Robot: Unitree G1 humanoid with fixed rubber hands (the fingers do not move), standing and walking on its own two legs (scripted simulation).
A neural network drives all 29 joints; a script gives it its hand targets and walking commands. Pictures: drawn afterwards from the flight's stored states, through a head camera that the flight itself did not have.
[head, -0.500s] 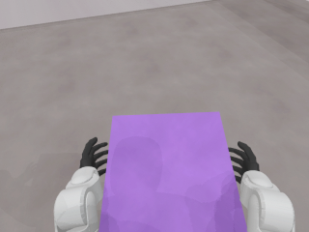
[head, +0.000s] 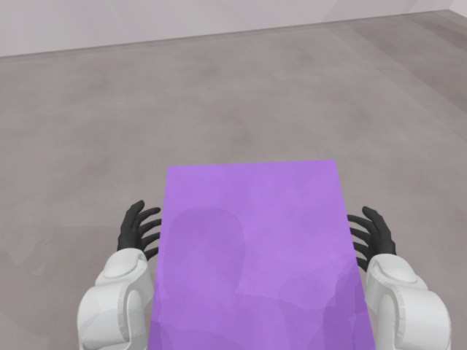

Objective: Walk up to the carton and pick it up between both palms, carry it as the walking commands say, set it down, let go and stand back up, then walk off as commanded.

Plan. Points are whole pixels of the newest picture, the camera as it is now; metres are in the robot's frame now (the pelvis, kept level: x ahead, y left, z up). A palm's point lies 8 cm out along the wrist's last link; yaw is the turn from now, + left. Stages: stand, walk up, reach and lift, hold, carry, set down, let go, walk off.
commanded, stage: carry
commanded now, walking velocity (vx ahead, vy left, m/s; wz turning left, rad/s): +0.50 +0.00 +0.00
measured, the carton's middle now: (253, 259) +0.29 +0.00 +0.01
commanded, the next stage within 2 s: none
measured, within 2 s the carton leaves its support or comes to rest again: neither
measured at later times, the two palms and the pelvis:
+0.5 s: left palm (152, 131) +0.54 +0.22 +0.07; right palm (315, 128) +0.56 -0.13 +0.08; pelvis +0.29 +0.02 +0.00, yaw +3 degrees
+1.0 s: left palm (165, 94) +0.62 +0.20 +0.11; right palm (318, 101) +0.64 -0.15 +0.09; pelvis +0.38 +0.01 +0.00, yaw +3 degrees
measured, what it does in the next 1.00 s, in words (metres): walks ahead: right foot, then left foot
